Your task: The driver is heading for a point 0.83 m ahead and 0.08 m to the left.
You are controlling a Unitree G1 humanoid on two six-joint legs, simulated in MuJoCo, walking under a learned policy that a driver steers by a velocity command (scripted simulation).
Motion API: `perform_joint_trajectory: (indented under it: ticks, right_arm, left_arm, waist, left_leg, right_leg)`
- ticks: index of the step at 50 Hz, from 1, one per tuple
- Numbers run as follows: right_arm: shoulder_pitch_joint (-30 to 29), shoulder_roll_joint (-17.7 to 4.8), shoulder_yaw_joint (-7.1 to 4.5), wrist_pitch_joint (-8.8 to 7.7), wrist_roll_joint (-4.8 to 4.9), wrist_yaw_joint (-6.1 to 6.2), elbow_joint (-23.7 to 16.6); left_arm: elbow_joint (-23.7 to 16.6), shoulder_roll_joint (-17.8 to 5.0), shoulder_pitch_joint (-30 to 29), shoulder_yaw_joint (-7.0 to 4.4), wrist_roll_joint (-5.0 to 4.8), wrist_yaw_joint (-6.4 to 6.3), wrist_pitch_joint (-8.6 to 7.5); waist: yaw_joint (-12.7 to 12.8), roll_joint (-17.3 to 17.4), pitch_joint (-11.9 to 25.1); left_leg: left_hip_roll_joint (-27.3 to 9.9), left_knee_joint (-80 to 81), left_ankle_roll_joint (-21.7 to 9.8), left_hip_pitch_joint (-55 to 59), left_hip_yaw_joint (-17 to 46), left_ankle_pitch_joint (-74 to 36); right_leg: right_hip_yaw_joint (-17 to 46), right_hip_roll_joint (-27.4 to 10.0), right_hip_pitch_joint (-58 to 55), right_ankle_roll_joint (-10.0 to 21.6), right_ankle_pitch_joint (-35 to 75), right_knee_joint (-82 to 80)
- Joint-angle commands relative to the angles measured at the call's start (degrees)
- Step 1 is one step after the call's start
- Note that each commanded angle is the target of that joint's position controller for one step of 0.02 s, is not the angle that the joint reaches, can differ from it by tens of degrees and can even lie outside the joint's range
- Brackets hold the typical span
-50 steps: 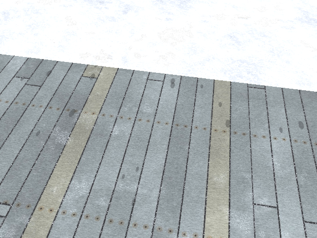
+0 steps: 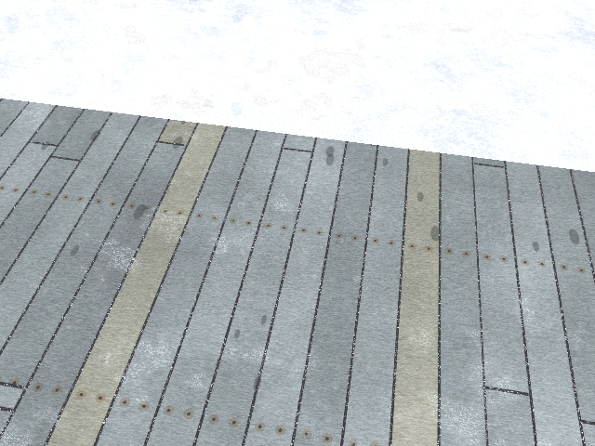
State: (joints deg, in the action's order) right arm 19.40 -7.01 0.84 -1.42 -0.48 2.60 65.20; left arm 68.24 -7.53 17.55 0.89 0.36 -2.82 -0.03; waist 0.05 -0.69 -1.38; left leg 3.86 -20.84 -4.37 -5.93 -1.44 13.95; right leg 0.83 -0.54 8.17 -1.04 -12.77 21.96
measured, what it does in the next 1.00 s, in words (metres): walks ahead: right foot, then left foot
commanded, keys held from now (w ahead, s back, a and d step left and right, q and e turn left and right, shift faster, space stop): no key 0.10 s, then w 0.50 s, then w+q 0.40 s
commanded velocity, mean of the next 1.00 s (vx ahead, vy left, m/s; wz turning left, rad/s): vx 0.33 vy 0.00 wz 0.12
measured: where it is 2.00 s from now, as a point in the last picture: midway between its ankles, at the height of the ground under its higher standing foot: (289, 342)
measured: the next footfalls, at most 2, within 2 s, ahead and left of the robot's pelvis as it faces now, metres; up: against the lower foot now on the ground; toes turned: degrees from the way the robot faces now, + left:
right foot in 0.50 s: +0.19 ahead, -0.15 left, +0.00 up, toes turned -4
left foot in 1.00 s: +0.50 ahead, +0.01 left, +0.00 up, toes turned +15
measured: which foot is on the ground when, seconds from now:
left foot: down 0.00-0.52, up 0.54-0.98, down 1.00-1.00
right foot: down 0.00-0.18, up 0.20-0.48, down 0.50-1.00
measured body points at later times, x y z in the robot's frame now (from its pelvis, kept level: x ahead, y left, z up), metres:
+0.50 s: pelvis +0.09 -0.05 -0.01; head +0.10 -0.07 +0.44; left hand +0.18 +0.19 -0.15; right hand -0.03 -0.27 -0.17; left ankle -0.03 +0.07 -0.74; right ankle +0.14 -0.14 -0.75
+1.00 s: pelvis +0.35 -0.06 -0.03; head +0.40 -0.05 +0.42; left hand +0.22 +0.14 -0.17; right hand +0.55 -0.25 -0.16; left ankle +0.47 +0.00 -0.74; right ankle +0.15 -0.15 -0.73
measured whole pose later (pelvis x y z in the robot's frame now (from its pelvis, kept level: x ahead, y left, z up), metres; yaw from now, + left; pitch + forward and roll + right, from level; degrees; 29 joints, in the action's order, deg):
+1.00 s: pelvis +0.35 -0.06 -0.03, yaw +9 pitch +1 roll +0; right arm 2.4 -10.0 -2.4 -3.1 -1.7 -2.0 51.7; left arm 62.7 -8.2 28.2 -1.5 1.2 -2.5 -5.8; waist 1.1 0.2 -4.3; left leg 3.7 -32.3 -10.9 -27.3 -9.5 7.4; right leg -13.8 0.2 -7.5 1.8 -23.8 25.2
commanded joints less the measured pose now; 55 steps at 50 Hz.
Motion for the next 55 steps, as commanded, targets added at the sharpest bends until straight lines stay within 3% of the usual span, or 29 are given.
perform_joint_trajectory:
  ticks: [1,5,6,8,10,11,14,16,21,24,25,26,27,28,30,31,34,35,40,43,46,48,49,50,51,52,53,54,55]
  right_arm:
    - [5.0,-4.2,-0.61,-0.19,0.01,0.13,-0.2]
    - [5.2,-4.2,-0.62,-0.23,0.02,0.15,-0.3]
    - [5.7,-4.0,-0.58,-0.19,-0.02,0.13,-0.2]
    - [6.4,-6.4,-1.56,0.31,0.03,0.10,-0.3]
    - [10.0,-9.0,-2.99,1.07,-0.08,-0.13,0.2]
    - [11.6,-9.2,-3.39,1.19,-0.26,-0.34,0.5]
    - [13.0,-9.1,-3.92,-0.05,-1.30,-0.71,0.5]
    - [11.4,-8.9,-3.96,-1.13,-0.98,-0.86,-0.4]
    - [10.4,-9.7,-4.00,-2.67,-0.73,-1.02,-1.4]
    - [7.9,-10.2,-3.97,-3.13,-0.31,-1.47,-2.2]
    - [7.8,-8.8,-3.41,-3.67,-0.59,-1.81,-2.6]
    - [6.9,-3.9,-2.09,-4.00,0.16,-2.44,-5.4]
    - [6.3,-6.9,-3.09,-3.82,-1.10,-2.85,-6.7]
    - [4.3,-7.7,-3.42,-3.50,-1.81,-3.28,-7.3]
    - [1.5,-5.8,-3.28,-3.83,-1.30,-4.07,-7.5]
    - [2.9,-5.3,-3.37,-3.32,-1.48,-4.29,-7.2]
    - [1.4,-5.7,-3.83,-1.78,-1.18,-4.39,-7.3]
    - [0.0,-5.0,-3.77,-1.41,-1.07,-4.51,-7.9]
    - [-13.1,-4.3,-3.30,-1.27,-0.81,-4.76,-12.8]
    - [-19.5,-3.5,-2.65,-1.34,-0.77,-5.07,-15.6]
    - [-17.9,-5.4,-3.32,-1.35,-0.86,-4.79,-16.0]
    - [-9.2,-7.5,-4.47,-1.54,-1.01,-4.32,-13.7]
    - [-2.6,-9.0,-5.35,-1.69,-1.15,-4.17,-11.6]
    - [3.8,-11.1,-6.51,-1.87,-1.87,-3.93,-9.9]
    - [7.0,-16.4,-8.42,-1.36,-1.77,-3.39,-10.5]
    - [4.1,-19.3,-8.65,-0.82,-1.65,-3.83,-11.7]
    - [2.1,-17.1,-8.29,-0.42,-0.76,-3.37,-11.6]
    - [-1.2,-14.5,-7.56,-0.59,-0.41,-3.06,-11.7]
    - [-3.6,-11.8,-6.76,-0.92,-0.37,-3.11,-11.9]
  left_arm:
    - [0.0,-3.6,4.7,-0.44,-0.01,-0.12,-0.08]
    - [0.0,-3.5,4.9,-0.44,-0.01,-0.14,-0.07]
    - [0.2,-3.1,5.1,-0.34,0.08,-0.13,-0.04]
    - [-0.6,-3.5,4.3,-0.65,0.62,0.03,0.06]
    - [-2.8,-3.6,1.6,-0.96,1.67,0.73,0.07]
    - [-4.2,-3.2,-0.1,-0.94,2.24,1.17,-0.16]
    - [-7.9,-3.8,-4.3,-1.63,2.08,2.38,-1.75]
    - [-9.0,-4.4,-4.7,-2.22,1.57,3.11,-2.96]
    - [-12.3,-4.5,-7.2,-3.18,0.74,3.98,-3.30]
    - [-9.6,-5.2,3.2,-4.31,0.39,3.67,-3.67]
    - [-7.4,-7.7,10.7,-5.49,0.57,3.09,-4.29]
    - [-6.5,-14.2,19.1,-7.07,1.47,2.39,-4.72]
    - [-5.0,-14.2,20.9,-7.07,1.09,2.55,-3.75]
    - [-7.4,-12.0,12.6,-6.28,0.96,2.67,-3.43]
    - [-10.1,-9.0,4.7,-5.25,0.65,3.22,-4.34]
    - [-10.0,-8.0,4.3,-4.80,0.50,2.94,-4.85]
    - [-8.0,-5.5,8.7,-3.82,0.61,2.34,-6.16]
    - [-7.6,-6.8,9.9,-3.97,0.76,2.13,-6.31]
    - [-7.5,-5.5,11.6,-3.04,0.87,1.71,-6.80]
    - [-6.9,-6.4,13.3,-2.95,0.63,1.06,-7.00]
    - [-6.5,-8.6,13.7,-3.40,0.57,0.21,-7.01]
    - [-7.0,-10.5,12.2,-4.02,0.93,-0.47,-6.35]
    - [-7.6,-11.4,11.3,-4.37,1.02,-0.34,-5.90]
    - [-8.6,-12.2,9.5,-4.68,0.78,0.23,-5.74]
    - [-11.9,-10.1,8.2,-4.67,0.42,0.80,-6.25]
    - [-15.4,-7.1,10.7,-4.11,-0.85,2.14,-6.23]
    - [-16.6,-9.4,2.4,-4.43,0.18,2.47,-6.78]
    - [-18.1,-9.7,0.4,-4.40,-0.11,2.82,-7.47]
    - [-18.1,-9.4,-0.9,-4.63,0.32,2.66,-7.29]
  waist:
    - [0.0,0.9,-3.5]
    - [0.0,0.9,-3.6]
    - [-0.2,1.0,-2.6]
    - [-1.0,3.5,-4.0]
    - [-2.9,7.4,-7.7]
    - [-3.8,7.9,-10.2]
    - [-3.6,5.0,-12.2]
    - [-2.2,3.0,-9.7]
    - [-1.2,6.4,-7.6]
    - [4.1,4.1,-5.3]
    - [7.3,-0.1,-1.7]
    - [9.7,-14.3,2.7]
    - [7.8,-14.7,2.2]
    - [3.5,-6.6,-3.3]
    - [0.3,0.3,-5.8]
    - [-1.2,-0.8,-4.6]
    - [-1.5,-1.1,-5.7]
    - [-1.4,-3.1,-4.9]
    - [0.2,-2.6,-6.9]
    - [1.5,-3.1,-7.6]
    - [-0.2,-4.2,-4.6]
    - [-4.2,-6.1,0.7]
    - [-6.8,-6.8,4.3]
    - [-10.7,-5.7,7.0]
    - [-11.2,5.5,12.9]
    - [-5.6,11.5,18.0]
    - [-6.6,1.8,11.2]
    - [-4.3,-0.3,4.1]
    - [-1.5,-5.6,0.5]
  left_leg:
    - [-8.8,4.3,0.2,-2.5,7.4,-12.1]
    - [-8.8,4.3,0.2,-2.4,7.4,-12.5]
    - [-8.5,5.3,0.0,-1.9,7.7,-6.9]
    - [-8.5,7.8,-1.8,-2.5,10.4,9.8]
    - [-13.9,12.0,-6.4,-2.0,18.6,29.5]
    - [-17.5,14.2,-8.6,-2.8,22.8,33.9]
    - [-22.1,16.5,-11.9,-0.1,26.9,26.7]
    - [-20.5,15.7,-10.6,2.2,22.5,18.9]
    - [-17.2,12.3,-8.7,-2.6,14.0,8.6]
    - [-13.9,2.3,-6.3,-12.7,8.8,0.1]
    - [-10.6,-8.8,-4.5,-16.8,4.8,-4.4]
    - [-2.9,-30.4,-0.7,-27.6,-3.3,4.5]
    - [-0.7,-44.1,-1.3,-34.3,-0.4,16.0]
    - [-5.5,-49.5,-2.3,-36.4,2.4,11.2]
    - [-8.8,-46.1,-2.0,-32.9,3.3,2.0]
    - [-9.4,-44.4,-1.2,-30.6,3.0,0.7]
    - [-8.5,-44.0,-0.5,-31.6,2.3,-2.8]
    - [-8.2,-42.9,-0.4,-33.2,1.9,-4.1]
    - [-6.3,-30.0,0.0,-35.3,-1.4,-11.6]
    - [-4.8,-18.9,-0.9,-30.6,-6.1,-13.6]
    - [-1.3,-14.8,-3.8,-24.4,-9.3,-10.3]
    - [1.8,-14.7,-6.7,-16.1,-10.0,-5.5]
    - [2.6,-12.6,-8.3,-9.1,-8.9,-4.5]
    - [1.1,-7.3,-10.5,1.0,-5.2,-4.2]
    - [-13.1,-6.2,-15.0,13.0,15.2,-4.0]
    - [-25.0,2.2,-25.1,24.4,44.8,-3.3]
    - [-22.3,5.6,-21.9,20.0,39.3,3.0]
    - [-21.2,7.4,-18.7,11.5,32.5,0.8]
    - [-17.4,8.9,-14.7,4.2,26.8,-5.3]
  right_leg:
    - [3.6,-4.5,1.2,1.9,7.8,-2.1]
    - [3.5,-4.5,1.2,1.9,7.8,-2.0]
    - [3.2,-4.0,1.0,1.9,5.1,-2.2]
    - [0.4,-1.1,4.2,2.4,-4.2,2.1]
    - [-4.0,1.8,14.2,3.2,-13.8,11.5]
    - [-5.1,1.0,18.4,3.7,-14.6,15.9]
    - [-2.2,-2.9,28.7,4.6,-14.5,27.9]
    - [-2.1,-3.5,28.7,4.5,-11.2,26.3]
    - [-5.3,-1.3,17.7,4.5,-5.5,15.7]
    - [-8.5,2.8,-2.5,5.0,-1.3,7.1]
    - [-4.3,0.3,-12.6,5.8,-3.9,4.0]
    - [20.9,-16.1,-21.1,10.7,-21.8,-8.1]
    - [38.5,-22.1,-18.1,14.5,-31.3,-15.6]
    - [33.7,-21.4,-11.6,14.0,-32.8,-14.7]
    - [21.0,-16.3,-3.5,12.0,-15.8,-15.3]
    - [16.5,-15.0,-1.9,11.2,-11.7,-16.1]
    - [5.2,-11.4,-3.4,8.7,8.2,-15.2]
    - [3.9,-12.1,-4.5,8.9,9.9,-15.2]
    - [-5.5,-10.0,-5.3,7.4,25.9,-14.7]
    - [-8.9,-10.4,-6.9,7.0,32.9,-14.3]
    - [-11.5,-12.0,-13.0,6.1,54.5,-6.7]
    - [-12.9,-13.0,-15.3,5.8,65.9,6.4]
    - [-12.6,-13.4,-13.9,6.1,63.3,16.0]
    - [-13.3,-12.2,-7.2,6.0,51.9,29.4]
    - [-14.6,-5.8,6.6,4.4,18.5,51.9]
    - [-3.9,4.6,27.3,3.0,-18.2,67.3]
    - [2.3,0.1,34.5,4.2,-11.9,66.3]
    - [2.0,-2.6,34.7,4.4,-6.5,60.3]
    - [2.0,-4.7,30.8,4.2,-4.1,54.3]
